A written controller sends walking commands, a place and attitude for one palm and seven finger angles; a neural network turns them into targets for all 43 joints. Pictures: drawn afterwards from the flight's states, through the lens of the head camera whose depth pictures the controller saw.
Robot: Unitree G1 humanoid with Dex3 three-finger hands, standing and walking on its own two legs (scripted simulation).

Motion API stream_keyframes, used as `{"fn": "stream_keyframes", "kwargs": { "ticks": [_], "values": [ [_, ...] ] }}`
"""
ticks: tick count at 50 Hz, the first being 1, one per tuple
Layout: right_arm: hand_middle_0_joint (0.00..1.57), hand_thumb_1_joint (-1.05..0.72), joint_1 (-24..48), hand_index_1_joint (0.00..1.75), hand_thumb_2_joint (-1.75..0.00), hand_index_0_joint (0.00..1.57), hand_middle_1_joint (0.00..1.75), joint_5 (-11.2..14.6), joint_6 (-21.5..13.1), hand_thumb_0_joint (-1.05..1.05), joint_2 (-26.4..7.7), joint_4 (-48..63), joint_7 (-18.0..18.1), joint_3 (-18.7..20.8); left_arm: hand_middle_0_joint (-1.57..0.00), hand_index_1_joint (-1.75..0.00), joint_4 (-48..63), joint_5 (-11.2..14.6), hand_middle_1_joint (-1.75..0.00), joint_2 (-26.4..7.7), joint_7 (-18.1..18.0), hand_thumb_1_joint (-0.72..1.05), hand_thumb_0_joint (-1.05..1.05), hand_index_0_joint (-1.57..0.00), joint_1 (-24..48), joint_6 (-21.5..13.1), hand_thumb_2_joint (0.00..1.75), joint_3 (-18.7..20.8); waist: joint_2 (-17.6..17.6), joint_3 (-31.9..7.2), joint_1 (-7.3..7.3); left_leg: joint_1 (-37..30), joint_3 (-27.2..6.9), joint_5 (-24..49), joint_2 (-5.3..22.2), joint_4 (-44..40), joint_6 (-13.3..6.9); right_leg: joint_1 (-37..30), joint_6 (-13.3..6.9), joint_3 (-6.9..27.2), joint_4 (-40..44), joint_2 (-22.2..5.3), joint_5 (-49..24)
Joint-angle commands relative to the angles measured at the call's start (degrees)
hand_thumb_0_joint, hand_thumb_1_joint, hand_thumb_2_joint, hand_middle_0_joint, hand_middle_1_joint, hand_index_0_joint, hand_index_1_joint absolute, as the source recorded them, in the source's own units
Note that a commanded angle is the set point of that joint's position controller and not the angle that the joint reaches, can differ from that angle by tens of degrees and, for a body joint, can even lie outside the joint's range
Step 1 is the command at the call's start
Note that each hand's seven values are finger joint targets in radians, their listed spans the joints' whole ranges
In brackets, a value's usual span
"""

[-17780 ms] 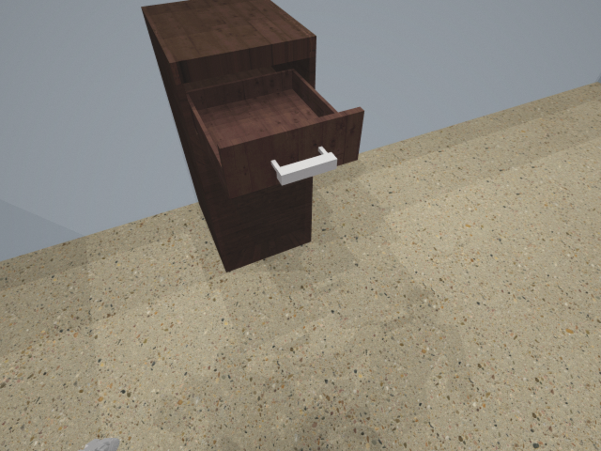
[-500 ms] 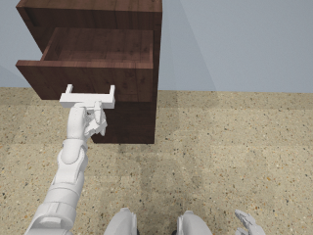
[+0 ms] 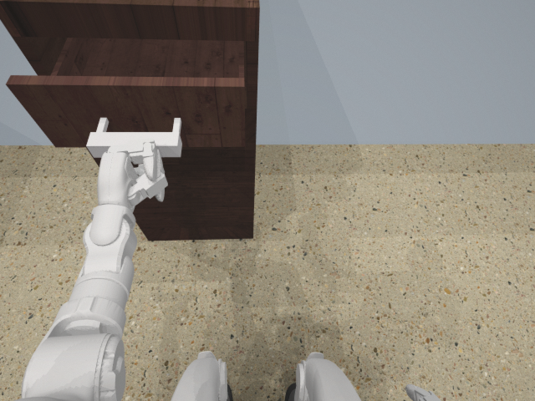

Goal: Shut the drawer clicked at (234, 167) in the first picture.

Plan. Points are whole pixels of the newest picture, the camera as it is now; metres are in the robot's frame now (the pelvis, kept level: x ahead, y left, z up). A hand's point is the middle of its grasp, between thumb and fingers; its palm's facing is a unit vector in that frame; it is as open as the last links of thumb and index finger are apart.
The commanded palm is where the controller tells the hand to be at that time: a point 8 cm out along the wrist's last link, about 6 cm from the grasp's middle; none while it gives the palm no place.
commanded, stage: push the drawer shut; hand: left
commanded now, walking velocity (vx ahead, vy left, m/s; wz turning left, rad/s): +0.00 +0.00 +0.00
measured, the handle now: (138, 134) +0.52 +0.20 +0.05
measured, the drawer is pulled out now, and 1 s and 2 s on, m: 0.11 0.00 0.00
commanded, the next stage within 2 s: pull the fist back off the drawer in 1.14 s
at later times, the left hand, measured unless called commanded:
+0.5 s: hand (166, 139) +0.51 +0.16 +0.05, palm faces +0.04 -1.00 -0.03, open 3.0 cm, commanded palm +0.50 +0.20 +0.05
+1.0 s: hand (166, 123) +0.55 +0.16 +0.04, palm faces +0.05 -1.00 -0.03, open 2.7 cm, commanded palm +0.56 +0.19 +0.05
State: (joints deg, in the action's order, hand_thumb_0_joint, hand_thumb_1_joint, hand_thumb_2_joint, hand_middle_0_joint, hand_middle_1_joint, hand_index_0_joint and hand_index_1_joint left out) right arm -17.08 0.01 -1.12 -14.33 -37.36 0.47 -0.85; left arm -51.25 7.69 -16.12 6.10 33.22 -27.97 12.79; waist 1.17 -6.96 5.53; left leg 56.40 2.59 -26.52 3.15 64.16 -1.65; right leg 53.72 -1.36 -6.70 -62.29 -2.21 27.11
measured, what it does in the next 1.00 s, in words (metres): stands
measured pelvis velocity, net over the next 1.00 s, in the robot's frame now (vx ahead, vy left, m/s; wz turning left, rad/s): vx -0.01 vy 0.01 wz -0.02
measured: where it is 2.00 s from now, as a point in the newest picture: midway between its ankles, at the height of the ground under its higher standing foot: outside the picture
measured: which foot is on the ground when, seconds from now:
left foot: down 0.00-1.00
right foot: down 0.00-1.00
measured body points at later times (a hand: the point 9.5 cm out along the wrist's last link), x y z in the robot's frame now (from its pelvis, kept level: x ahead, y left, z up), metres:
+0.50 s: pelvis -0.01 +0.01 -0.01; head +0.13 +0.02 +0.42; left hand +0.50 +0.21 +0.05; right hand +0.00 -0.26 -0.12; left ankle +0.04 +0.10 -0.65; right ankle +0.03 -0.11 -0.65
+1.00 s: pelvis -0.01 +0.01 -0.02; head +0.15 +0.04 +0.40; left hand +0.54 +0.22 +0.05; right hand -0.03 -0.25 -0.12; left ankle +0.04 +0.10 -0.65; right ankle +0.03 -0.11 -0.65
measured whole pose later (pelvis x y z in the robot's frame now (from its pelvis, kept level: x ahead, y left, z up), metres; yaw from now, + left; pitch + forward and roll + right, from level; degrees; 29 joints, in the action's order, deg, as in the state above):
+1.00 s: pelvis -0.01 +0.01 -0.02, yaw -1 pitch +26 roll -5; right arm -22.1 -3.4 1.8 -14.8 -37.9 -1.3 -3.1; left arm -72.5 0.2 -28.0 2.7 60.6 -25.5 19.1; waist 2.1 -6.8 13.1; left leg 69.5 0.9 -26.9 3.5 69.6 -2.8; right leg 65.0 -0.6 -8.0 -65.0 -1.8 26.3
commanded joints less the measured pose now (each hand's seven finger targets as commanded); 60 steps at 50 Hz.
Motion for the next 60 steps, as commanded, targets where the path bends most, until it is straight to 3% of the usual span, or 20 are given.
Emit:
{"fn": "stream_keyframes", "kwargs": {
  "ticks": [1, 2, 4, 7, 12, 18, 21, 27, 30, 33, 37, 38, 41, 43, 47, 50, 52, 55, 57, 60],
  "values": [
    [0.20, -0.90, -5.0, 0.30, -0.90, 0.20, 0.30, 0.1, -1.4, 0.00, -9.3, 3.9, 0.9, 3.0, -1.40, -1.60, 8.9, 0.4, -1.60, -12.8, -0.9, 0.90, 0.00, -1.40, 33.3, -4.3, 0.90, 3.7, 0.9, -20.9, 3.87, -13.3, -4.4, 5.6, -2.3, -8.0, -0.2, -7.0, 0.5, 5.9, 9.9, 3.0, -6.2],
    [0.20, -0.90, -5.3, 0.30, -0.90, 0.20, 0.30, 0.0, -1.3, 0.00, -9.3, 3.9, 0.9, 2.8, -1.40, -1.60, 9.0, -0.1, -1.60, -13.6, -0.9, 0.90, 0.00, -1.40, 34.9, -4.6, 0.90, 4.0, 2.7, -22.4, 3.71, -14.1, -4.6, 6.1, -2.3, -8.1, -0.1, -6.8, 0.4, 5.8, 9.4, 3.0, -6.4],
    [0.20, -0.90, -5.6, 0.30, -0.90, 0.20, 0.30, -0.1, -1.3, 0.00, -9.2, 3.7, 0.8, 2.8, -1.40, -1.60, 7.8, -0.1, -1.60, -11.8, -0.8, 0.90, 0.00, -1.40, 36.8, -4.6, 0.90, 2.6, 3.7, -22.9, 4.40, -15.6, -5.0, 6.2, -2.2, -7.9, 0.0, -4.8, 0.3, 5.4, 9.2, 3.1, -6.4],
    [0.20, -0.90, -6.6, 0.30, -0.90, 0.20, 0.30, -0.3, -0.9, 0.00, -9.9, 3.4, 0.7, 2.8, -1.40, -1.60, 4.8, -0.8, -1.60, -13.5, -1.2, 0.90, 0.00, -1.40, 39.3, -4.3, 0.90, 3.5, 2.7, -23.2, 5.56, -15.0, -5.4, 5.7, -2.1, -7.4, -0.1, -3.5, 0.5, 5.3, 9.0, 3.3, -5.8],
    [0.20, -0.90, -8.2, 0.30, -0.90, 0.20, 0.30, -0.9, -0.5, 0.00, -10.3, 3.3, 0.4, 2.9, -1.40, -1.60, 3.1, -1.8, -1.60, -15.7, -1.5, 0.90, 0.00, -1.40, 42.5, -4.4, 0.90, 5.0, 5.1, -26.5, 5.69, -16.2, -5.8, 7.8, -2.0, -6.8, -0.1, -2.8, 0.3, 5.2, 8.3, 3.4, -6.9],
    [0.20, -0.90, -9.7, 0.30, -0.90, 0.20, 0.30, -1.2, 0.5, 0.00, -10.6, 3.0, 0.0, 2.7, -1.40, -1.60, -1.1, -2.7, -1.60, -17.8, -2.0, 0.90, 0.00, -1.40, 45.6, -3.6, 0.90, 6.3, 3.9, -25.0, 6.92, -12.9, -5.7, 6.7, -1.9, -6.0, -0.3, -2.4, 0.5, 5.4, 8.4, 3.7, -6.1],
    [0.20, -0.90, -10.6, 0.30, -0.90, 0.20, 0.30, -1.5, 0.8, 0.00, -11.2, 3.0, 0.0, 2.4, -1.40, -1.60, -3.0, -3.4, -1.60, -21.6, -2.2, 0.90, 0.00, -1.40, 47.6, -3.3, 0.90, 8.6, 4.1, -23.8, 7.37, -10.6, -5.8, 5.3, -1.9, -5.6, -0.6, -2.0, 0.4, 5.6, 8.1, 3.8, -5.0],
    [0.20, -0.90, -12.7, 0.30, -0.90, 0.20, 0.30, -2.0, 1.6, 0.00, -11.6, 2.7, -0.5, 2.5, -1.40, -1.60, -3.2, -4.6, -1.60, -21.0, -2.2, 0.90, 0.00, -1.40, 51.8, -2.9, 0.90, 7.4, 8.2, -27.4, 8.54, -16.1, -7.3, 9.8, -1.3, -5.3, -0.1, 2.1, 0.2, 4.4, 7.0, 4.0, -7.5],
    [0.20, -0.90, -13.4, 0.30, -0.90, 0.20, 0.30, -2.3, 2.0, 0.00, -11.7, 2.5, -0.6, 2.3, -1.40, -1.60, -4.6, -4.9, -1.60, -22.7, -2.6, 0.90, 0.00, -1.40, 52.9, -2.2, 0.90, 8.6, 8.1, -27.4, 8.70, -14.9, -7.2, 10.1, -1.3, -4.9, -0.2, 1.6, 0.3, 4.4, 7.1, 4.1, -7.6],
    [0.20, -0.90, -14.2, 0.30, -0.90, 0.20, 0.30, -2.4, 2.3, 0.00, -11.9, 2.3, -0.7, 2.1, -1.40, -1.60, -6.6, -5.6, -1.60, -23.6, -2.8, 0.90, 0.00, -1.40, 54.8, -1.4, 0.90, 8.7, 6.5, -26.6, 9.89, -12.6, -7.1, 9.5, -1.2, -4.3, -0.5, 1.6, 0.5, 4.5, 7.1, 4.2, -7.3],
    [0.20, -0.90, -15.3, 0.30, -0.90, 0.20, 0.30, -2.8, 2.6, 0.00, -12.3, 2.4, -0.8, 2.0, -1.40, -1.60, -6.0, -6.4, -1.60, -26.3, -3.1, 0.90, 0.00, -1.40, 57.4, -1.5, 0.90, 10.3, 9.3, -29.4, 9.81, -15.4, -8.2, 12.2, -0.9, -4.1, -0.2, 3.2, 0.2, 3.9, 6.1, 4.2, -8.5],
    [0.20, -0.90, -15.2, 0.30, -0.90, 0.20, 0.30, -2.9, 2.7, 0.00, -12.1, 2.4, -0.9, 2.1, -1.40, -1.60, -5.8, -6.4, -1.60, -24.6, -3.0, 0.90, 0.00, -1.40, 57.7, -1.5, 0.90, 9.1, 11.1, -29.9, 10.00, -16.8, -8.3, 12.7, -0.8, -3.9, -0.1, 4.5, 0.2, 3.9, 6.1, 4.2, -8.6],
    [0.20, -0.90, -16.0, 0.30, -0.90, 0.20, 0.30, -3.1, 2.9, 0.00, -12.1, 1.5, -1.0, 2.1, -1.40, -1.60, -5.6, -6.5, -1.60, -22.3, -3.6, 0.90, 0.00, -1.40, 62.1, -1.4, 0.90, 7.0, 10.6, -27.4, 12.16, -18.1, -9.5, 11.8, -0.4, -4.1, -0.1, 7.8, 0.3, 3.3, 6.0, 4.3, -8.2],
    [0.20, -0.90, -16.2, 0.30, -0.90, 0.20, 0.30, -3.1, 2.8, 0.00, -12.5, 1.2, -1.0, 2.2, -1.40, -1.60, -6.2, -7.1, -1.60, -23.7, -4.3, 0.90, 0.00, -1.40, 62.7, -1.1, 0.90, 7.7, 10.5, -28.0, 12.06, -17.5, -9.8, 10.0, -0.4, -4.1, -0.1, 8.3, 0.4, 3.4, 6.1, 4.2, -7.2],
    [0.20, -0.90, -16.5, 0.30, -0.90, 0.20, 0.30, -3.3, 2.4, 0.00, -12.4, 0.7, -0.9, 1.9, -1.40, -1.60, -4.6, -7.6, -1.60, -22.7, -5.1, 0.90, 0.00, -1.40, 67.2, -1.3, 0.90, 5.5, 13.5, -29.2, 13.38, -19.7, -10.5, 9.3, -0.4, -4.4, 0.1, 10.0, 0.2, 3.3, 6.0, 4.2, -7.0],
    [0.20, -0.90, -16.3, 0.30, -0.90, 0.20, 0.30, -3.3, 1.9, 0.00, -12.7, 0.5, -0.6, 1.6, -1.40, -1.60, -5.8, -7.8, -1.60, -24.2, -5.5, 0.90, 0.00, -1.40, 68.3, -1.0, 0.90, 5.9, 12.6, -27.9, 14.01, -17.9, -10.9, 5.9, -0.3, -4.7, 0.0, 10.4, 0.2, 3.4, 6.2, 4.2, -5.4],
    [0.20, -0.90, -16.1, 0.30, -0.90, 0.20, 0.30, -3.2, 1.5, 0.00, -12.7, 0.6, -0.5, 1.5, -1.40, -1.60, -5.6, -7.9, -1.60, -22.5, -5.6, 0.90, 0.00, -1.40, 69.6, -1.0, 0.90, 4.1, 14.0, -28.7, 14.54, -19.4, -11.6, 4.8, -0.2, -5.1, 0.1, 12.1, 0.2, 3.2, 6.0, 4.2, -4.9],
    [0.20, -0.90, -16.0, 0.30, -0.90, 0.20, 0.30, -3.2, 0.8, 0.00, -13.0, 0.3, -0.2, 1.3, -1.40, -1.60, -6.5, -7.7, -1.60, -24.0, -6.0, 0.90, 0.00, -1.40, 70.2, -0.8, 0.90, 4.8, 13.2, -27.8, 14.79, -18.1, -11.8, 2.1, -0.1, -5.7, 0.1, 11.8, 0.2, 3.3, 6.3, 4.1, -3.7],
    [0.20, -0.90, -15.9, 0.30, -0.90, 0.20, 0.30, -3.1, 0.2, 0.00, -12.9, 0.4, -0.2, 1.1, -1.40, -1.60, -5.7, -7.5, -1.60, -22.6, -5.9, 0.90, 0.00, -1.40, 71.3, -0.9, 0.90, 3.2, 15.3, -28.6, 15.09, -19.4, -12.0, 2.6, -0.1, -5.9, 0.2, 12.7, 0.2, 3.2, 6.2, 4.1, -4.0],
    [0.20, -0.90, -15.5, 0.30, -0.90, 0.20, 0.30, -2.9, -0.6, 0.00, -13.1, 0.1, 0.2, 0.8, -1.40, -1.60, -6.2, -7.2, -1.60, -23.2, -6.1, 0.90, 0.00, -1.40, 71.7, -0.5, 0.90, 2.9, 14.9, -27.4, 15.38, -17.6, -11.8, -0.7, 0.0, -6.5, 0.1, 12.4, 0.3, 3.5, 6.7, 4.1, -2.4]
  ]
}}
